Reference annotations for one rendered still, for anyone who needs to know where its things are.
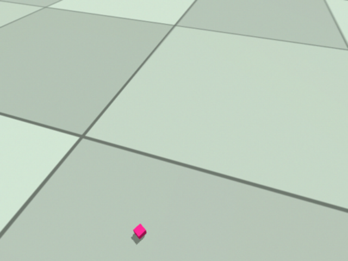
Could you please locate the small box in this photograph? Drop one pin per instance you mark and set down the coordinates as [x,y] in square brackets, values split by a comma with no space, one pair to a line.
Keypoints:
[139,231]

